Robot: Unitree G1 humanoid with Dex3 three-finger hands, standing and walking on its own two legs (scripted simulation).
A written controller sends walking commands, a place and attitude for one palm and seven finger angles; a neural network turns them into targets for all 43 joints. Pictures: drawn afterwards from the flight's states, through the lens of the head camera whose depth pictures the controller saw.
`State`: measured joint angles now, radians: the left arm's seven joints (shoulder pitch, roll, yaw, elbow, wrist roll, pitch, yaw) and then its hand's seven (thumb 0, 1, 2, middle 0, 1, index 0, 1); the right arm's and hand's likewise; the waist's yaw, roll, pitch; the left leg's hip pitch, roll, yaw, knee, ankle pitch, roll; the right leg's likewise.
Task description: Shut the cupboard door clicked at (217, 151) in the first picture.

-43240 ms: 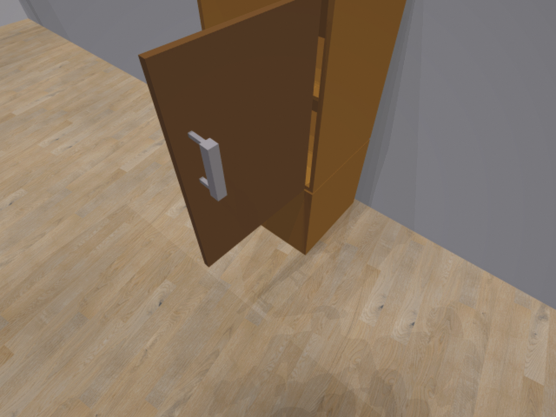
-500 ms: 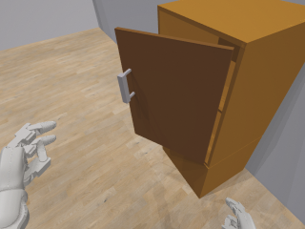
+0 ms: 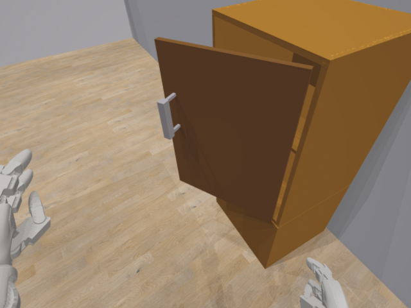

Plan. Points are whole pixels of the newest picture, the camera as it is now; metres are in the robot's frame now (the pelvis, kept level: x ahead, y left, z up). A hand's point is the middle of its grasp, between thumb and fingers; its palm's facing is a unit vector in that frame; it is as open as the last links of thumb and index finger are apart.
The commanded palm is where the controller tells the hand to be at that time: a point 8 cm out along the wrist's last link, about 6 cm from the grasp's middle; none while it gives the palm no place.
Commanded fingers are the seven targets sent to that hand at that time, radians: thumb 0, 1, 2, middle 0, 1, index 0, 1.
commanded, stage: step back with the hand held close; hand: left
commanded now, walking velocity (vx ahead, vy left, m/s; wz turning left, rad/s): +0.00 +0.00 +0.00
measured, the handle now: (170, 116) +0.65 +0.19 +0.02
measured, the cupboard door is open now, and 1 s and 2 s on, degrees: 30 30 30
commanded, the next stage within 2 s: stop stepping back and stand still in 1.52 s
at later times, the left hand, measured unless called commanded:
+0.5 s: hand (19, 234) +0.17 +0.30 +0.15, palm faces +0.40 -0.77 -0.50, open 7.4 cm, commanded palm +0.11 +0.33 +0.17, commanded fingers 0.00 0.90 0.90 -0.20 -0.30 -0.20 -0.30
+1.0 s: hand out of the picture +0.09 +0.29 +0.16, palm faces +0.48 -0.77 -0.43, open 7.4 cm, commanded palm +0.02 +0.32 +0.17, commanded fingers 0.00 0.90 0.90 -0.20 -0.30 -0.20 -0.30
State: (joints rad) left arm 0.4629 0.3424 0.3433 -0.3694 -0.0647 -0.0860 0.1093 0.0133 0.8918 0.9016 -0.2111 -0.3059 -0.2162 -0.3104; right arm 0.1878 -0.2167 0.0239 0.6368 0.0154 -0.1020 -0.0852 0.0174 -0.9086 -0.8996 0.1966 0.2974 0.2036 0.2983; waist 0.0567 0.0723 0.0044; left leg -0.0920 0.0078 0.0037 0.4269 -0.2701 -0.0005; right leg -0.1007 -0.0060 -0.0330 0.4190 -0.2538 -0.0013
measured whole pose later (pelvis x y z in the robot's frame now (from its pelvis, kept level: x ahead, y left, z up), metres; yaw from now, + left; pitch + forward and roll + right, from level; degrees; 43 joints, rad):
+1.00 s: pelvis -0.11 +0.02 -0.02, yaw +1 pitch +0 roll -2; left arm 0.51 0.41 0.44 -0.49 -0.02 -0.26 0.17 0.01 0.89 0.90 -0.21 -0.30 -0.21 -0.31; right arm 0.26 -0.23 0.01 0.60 0.01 -0.05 -0.08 0.02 -0.91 -0.90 0.20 0.30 0.21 0.30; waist -0.02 0.00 -0.01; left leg -0.47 0.01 0.00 0.68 -0.28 0.04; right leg -0.42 -0.01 -0.04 0.58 -0.18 0.01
